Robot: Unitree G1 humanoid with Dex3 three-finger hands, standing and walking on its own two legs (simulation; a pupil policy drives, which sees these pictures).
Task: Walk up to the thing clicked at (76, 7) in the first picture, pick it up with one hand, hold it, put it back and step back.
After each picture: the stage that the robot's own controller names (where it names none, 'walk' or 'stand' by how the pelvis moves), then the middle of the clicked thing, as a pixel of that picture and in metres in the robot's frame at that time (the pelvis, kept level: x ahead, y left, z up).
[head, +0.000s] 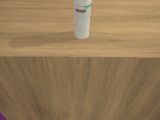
stand; (82, 11) +0.65 +0.01 +0.13
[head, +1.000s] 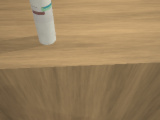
rise first; (42, 12) +0.55 +0.18 +0.16
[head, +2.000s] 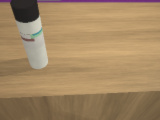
stand; (32, 37) +0.45 +0.18 +0.13
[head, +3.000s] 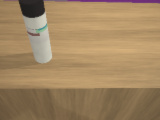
stand; (38, 32) +0.49 +0.17 +0.13
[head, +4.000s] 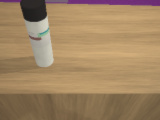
stand; (39, 36) +0.47 +0.17 +0.12
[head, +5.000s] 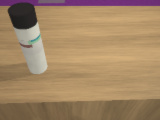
stand; (31, 43) +0.44 +0.19 +0.12
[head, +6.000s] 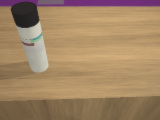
stand; (33, 42) +0.45 +0.18 +0.12
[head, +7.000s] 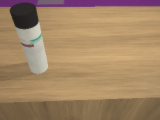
rise first; (32, 43) +0.44 +0.18 +0.12
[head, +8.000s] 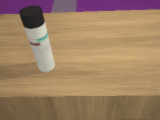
rise first; (39, 42) +0.46 +0.20 +0.13
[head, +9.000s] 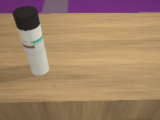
go down; (33, 45) +0.45 +0.19 +0.13
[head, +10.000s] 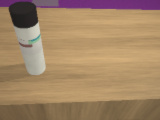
go down; (30, 43) +0.44 +0.18 +0.13
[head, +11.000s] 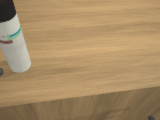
close in; (10, 38) +0.43 +0.20 +0.15
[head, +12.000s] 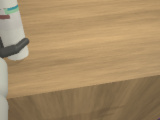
close; (8, 19) +0.49 +0.20 +0.17
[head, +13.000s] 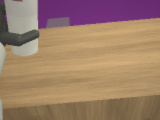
lift; (21, 2) +0.34 +0.14 +0.37
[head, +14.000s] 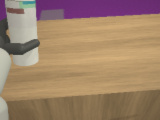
hold; (22, 16) +0.37 +0.17 +0.31
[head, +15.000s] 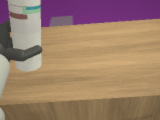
hold; (25, 21) +0.33 +0.15 +0.33
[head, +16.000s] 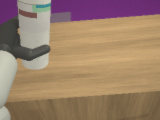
crouch; (34, 18) +0.33 +0.12 +0.33
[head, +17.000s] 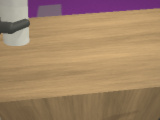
crouch; out of the picture +0.42 +0.18 +0.34
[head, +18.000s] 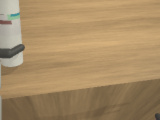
lower; (8, 25) +0.48 +0.21 +0.16
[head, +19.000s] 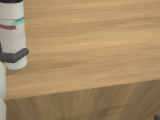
lower; (11, 28) +0.46 +0.20 +0.17
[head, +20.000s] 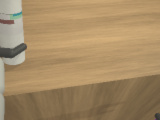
lower; (10, 23) +0.47 +0.20 +0.17
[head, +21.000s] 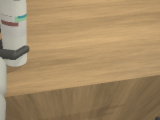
lower; (13, 25) +0.47 +0.19 +0.17
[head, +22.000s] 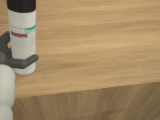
loosen; (23, 35) +0.43 +0.18 +0.17
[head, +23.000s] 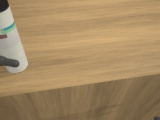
withdraw; (5, 35) +0.44 +0.21 +0.16
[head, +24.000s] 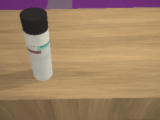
sink last; (39, 49) +0.40 +0.18 +0.15
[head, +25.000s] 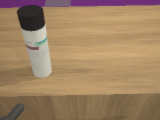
stand; (37, 46) +0.42 +0.19 +0.14
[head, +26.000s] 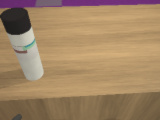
stand; (26, 49) +0.41 +0.20 +0.13
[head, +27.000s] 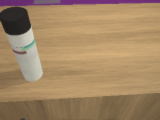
stand; (25, 49) +0.40 +0.20 +0.13
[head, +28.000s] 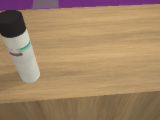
stand; (21, 51) +0.41 +0.21 +0.13
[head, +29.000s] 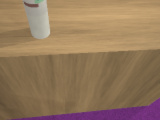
walk; (35, 4) +0.54 +0.16 +0.15
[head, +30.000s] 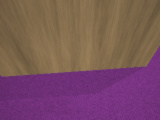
walk; out of the picture +0.91 +0.21 +0.16
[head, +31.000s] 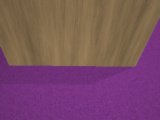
stand; out of the picture +1.18 +0.17 +0.14
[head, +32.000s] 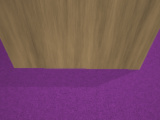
stand; out of the picture +1.17 +0.16 +0.12
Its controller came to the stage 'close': yes
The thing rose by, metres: 0.23
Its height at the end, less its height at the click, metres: +0.00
